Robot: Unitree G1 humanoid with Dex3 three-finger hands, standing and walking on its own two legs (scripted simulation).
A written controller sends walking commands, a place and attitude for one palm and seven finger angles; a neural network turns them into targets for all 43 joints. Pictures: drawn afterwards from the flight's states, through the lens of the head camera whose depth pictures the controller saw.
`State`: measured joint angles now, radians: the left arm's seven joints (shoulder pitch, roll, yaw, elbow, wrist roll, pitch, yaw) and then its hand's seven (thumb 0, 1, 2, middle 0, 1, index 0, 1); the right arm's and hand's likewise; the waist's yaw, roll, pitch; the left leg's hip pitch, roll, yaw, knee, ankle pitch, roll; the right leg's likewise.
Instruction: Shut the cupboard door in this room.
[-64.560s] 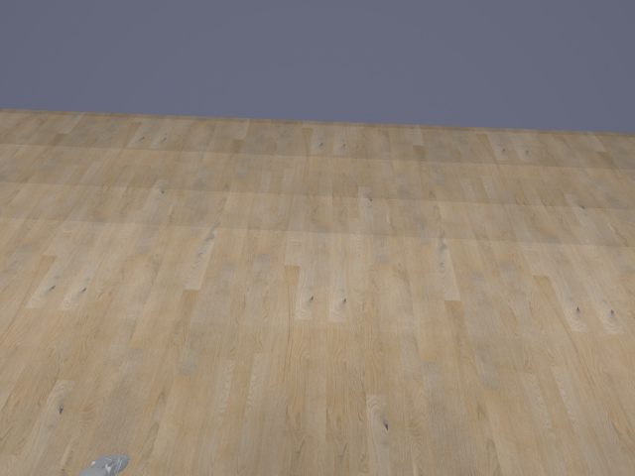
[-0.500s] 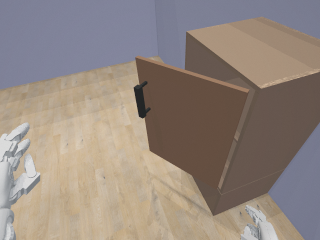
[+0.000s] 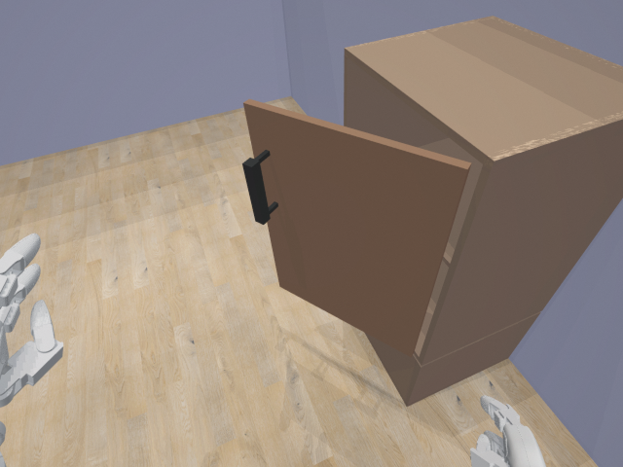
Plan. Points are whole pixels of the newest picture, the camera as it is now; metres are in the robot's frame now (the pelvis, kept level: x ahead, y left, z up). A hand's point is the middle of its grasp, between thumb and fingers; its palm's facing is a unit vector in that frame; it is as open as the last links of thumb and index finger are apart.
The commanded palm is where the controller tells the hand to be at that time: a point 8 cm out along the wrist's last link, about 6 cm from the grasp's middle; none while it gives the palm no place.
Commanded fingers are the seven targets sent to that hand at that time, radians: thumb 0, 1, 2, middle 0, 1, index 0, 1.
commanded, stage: step back with the hand held close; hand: left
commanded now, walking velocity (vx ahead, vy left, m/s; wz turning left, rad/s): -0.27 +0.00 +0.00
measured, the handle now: (263, 187) +0.65 +0.17 -0.03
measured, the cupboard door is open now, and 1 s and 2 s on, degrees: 34 34 34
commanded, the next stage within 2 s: stop stepping back and stand still in 1.12 s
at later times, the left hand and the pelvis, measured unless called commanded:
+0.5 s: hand out of the picture +0.13 +0.30 +0.15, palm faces +0.42 -0.77 -0.48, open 7.4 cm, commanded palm +0.07 +0.32 +0.17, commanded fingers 0.00 0.90 0.90 -0.20 -0.30 -0.20 -0.30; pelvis -0.07 +0.02 -0.01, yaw +0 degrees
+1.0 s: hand out of the picture +0.04 +0.30 +0.16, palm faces +0.43 -0.79 -0.45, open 7.4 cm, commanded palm -0.04 +0.34 +0.17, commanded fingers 0.00 0.90 0.90 -0.20 -0.30 -0.20 -0.30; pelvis -0.16 +0.03 -0.03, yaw +2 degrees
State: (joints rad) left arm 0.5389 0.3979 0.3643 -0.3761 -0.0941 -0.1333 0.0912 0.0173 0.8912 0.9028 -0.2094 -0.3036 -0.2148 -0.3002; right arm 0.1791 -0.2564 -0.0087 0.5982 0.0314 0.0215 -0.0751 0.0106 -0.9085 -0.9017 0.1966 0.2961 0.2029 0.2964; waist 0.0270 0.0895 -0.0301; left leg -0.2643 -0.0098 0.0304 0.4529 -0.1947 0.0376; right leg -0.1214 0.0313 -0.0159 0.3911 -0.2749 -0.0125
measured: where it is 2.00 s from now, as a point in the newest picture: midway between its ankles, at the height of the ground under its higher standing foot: outside the picture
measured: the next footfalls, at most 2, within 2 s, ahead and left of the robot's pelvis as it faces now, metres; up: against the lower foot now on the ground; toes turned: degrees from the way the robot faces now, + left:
right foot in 1.16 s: -0.24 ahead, -0.10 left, +0.00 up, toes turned +3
left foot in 1.32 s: -0.09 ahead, +0.14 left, +0.00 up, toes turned +5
